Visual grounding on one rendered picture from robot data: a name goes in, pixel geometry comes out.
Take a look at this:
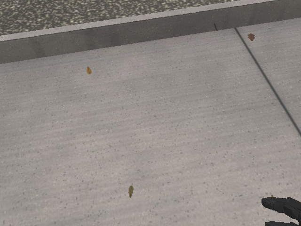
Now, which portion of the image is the robot right hand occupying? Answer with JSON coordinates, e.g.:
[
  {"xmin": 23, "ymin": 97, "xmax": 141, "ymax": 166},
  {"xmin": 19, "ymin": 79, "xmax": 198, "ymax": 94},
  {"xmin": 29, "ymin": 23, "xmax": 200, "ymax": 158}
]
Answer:
[{"xmin": 261, "ymin": 197, "xmax": 301, "ymax": 226}]

